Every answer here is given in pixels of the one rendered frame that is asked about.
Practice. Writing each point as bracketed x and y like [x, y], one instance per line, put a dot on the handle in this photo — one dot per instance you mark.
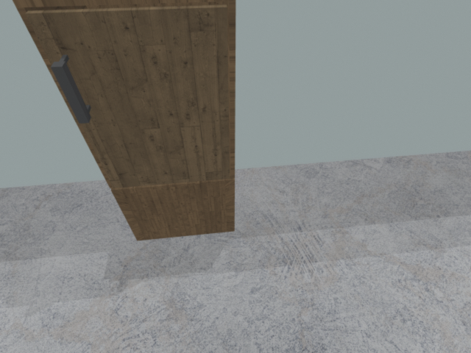
[69, 87]

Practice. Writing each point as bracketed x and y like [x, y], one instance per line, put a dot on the cupboard door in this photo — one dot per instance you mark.
[156, 79]

